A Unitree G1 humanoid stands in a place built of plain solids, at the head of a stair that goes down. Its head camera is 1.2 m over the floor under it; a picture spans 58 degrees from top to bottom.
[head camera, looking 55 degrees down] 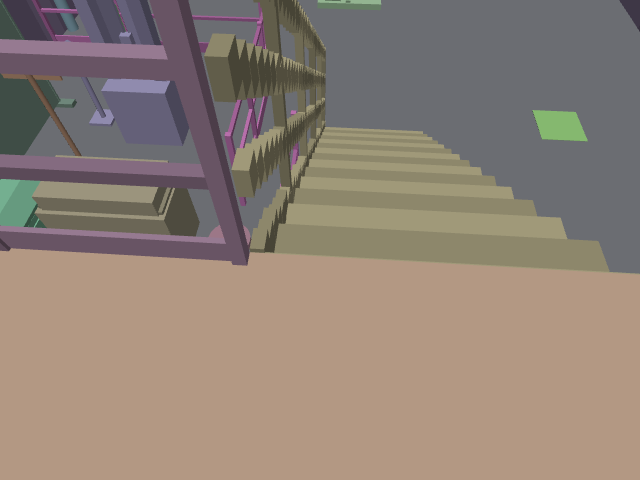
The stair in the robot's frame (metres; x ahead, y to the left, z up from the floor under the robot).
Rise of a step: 0.18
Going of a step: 0.26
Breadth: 1.30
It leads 4 degrees to the right of straight ahead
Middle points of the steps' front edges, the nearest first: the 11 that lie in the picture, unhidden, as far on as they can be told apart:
0.75 -0.42 0.00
1.01 -0.43 -0.18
1.26 -0.45 -0.36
1.52 -0.47 -0.54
1.78 -0.49 -0.72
2.03 -0.50 -0.90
2.29 -0.52 -1.08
2.54 -0.54 -1.26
2.80 -0.56 -1.44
3.06 -0.57 -1.62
3.31 -0.59 -1.80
